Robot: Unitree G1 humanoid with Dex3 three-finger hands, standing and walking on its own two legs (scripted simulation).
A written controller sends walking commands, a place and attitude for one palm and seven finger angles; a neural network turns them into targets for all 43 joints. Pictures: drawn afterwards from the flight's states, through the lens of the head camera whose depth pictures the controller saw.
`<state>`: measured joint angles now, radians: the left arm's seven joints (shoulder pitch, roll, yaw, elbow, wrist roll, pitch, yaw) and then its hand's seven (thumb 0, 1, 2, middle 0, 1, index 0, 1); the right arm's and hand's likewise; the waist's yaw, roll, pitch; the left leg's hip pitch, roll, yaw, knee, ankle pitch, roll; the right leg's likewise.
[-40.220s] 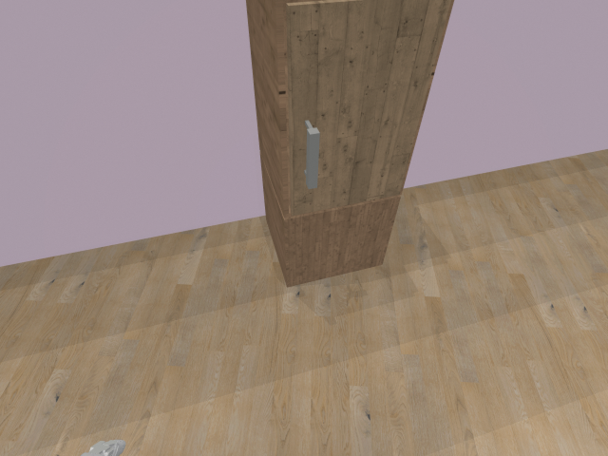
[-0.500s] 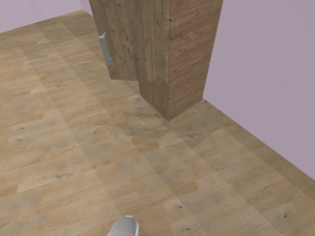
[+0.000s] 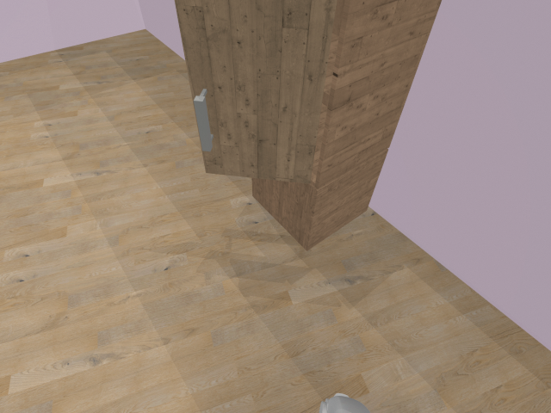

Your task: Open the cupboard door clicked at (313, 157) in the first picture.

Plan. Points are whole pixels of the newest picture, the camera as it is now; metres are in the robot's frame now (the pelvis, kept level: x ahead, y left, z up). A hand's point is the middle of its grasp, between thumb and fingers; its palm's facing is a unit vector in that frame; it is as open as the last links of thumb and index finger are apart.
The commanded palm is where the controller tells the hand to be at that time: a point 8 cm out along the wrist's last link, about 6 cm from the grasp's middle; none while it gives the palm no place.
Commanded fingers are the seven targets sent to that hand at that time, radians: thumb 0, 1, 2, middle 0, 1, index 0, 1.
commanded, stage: take the last steps up to it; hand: left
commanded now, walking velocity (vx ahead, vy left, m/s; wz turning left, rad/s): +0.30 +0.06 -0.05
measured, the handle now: (205, 120) +0.88 +0.27 -0.10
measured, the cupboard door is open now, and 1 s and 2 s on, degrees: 45 45 45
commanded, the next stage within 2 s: come to a stop and stand still in 0.60 s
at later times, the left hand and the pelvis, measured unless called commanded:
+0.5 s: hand (179, 393) +0.18 +0.18 -0.17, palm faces +0.07 -0.98 -0.21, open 7.2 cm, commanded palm none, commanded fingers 0.00 0.90 0.90 -0.20 -0.30 -0.20 -0.30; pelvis +0.18 -0.01 +0.00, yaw +0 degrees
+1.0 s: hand (181, 299) +0.35 +0.22 -0.18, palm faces +0.01 -0.97 -0.23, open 7.3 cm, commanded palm none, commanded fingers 0.00 0.90 0.90 -0.20 -0.30 -0.20 -0.30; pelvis +0.29 +0.03 -0.01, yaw -2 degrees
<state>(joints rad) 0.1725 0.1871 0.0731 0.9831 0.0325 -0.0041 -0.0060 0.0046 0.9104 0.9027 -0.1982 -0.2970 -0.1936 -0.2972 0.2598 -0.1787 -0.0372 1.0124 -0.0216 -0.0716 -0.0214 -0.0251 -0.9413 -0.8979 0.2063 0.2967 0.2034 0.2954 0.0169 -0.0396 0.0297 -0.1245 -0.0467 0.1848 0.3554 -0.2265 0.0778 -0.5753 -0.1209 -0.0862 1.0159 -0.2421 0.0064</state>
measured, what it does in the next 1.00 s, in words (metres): walks ahead: right foot, then left foot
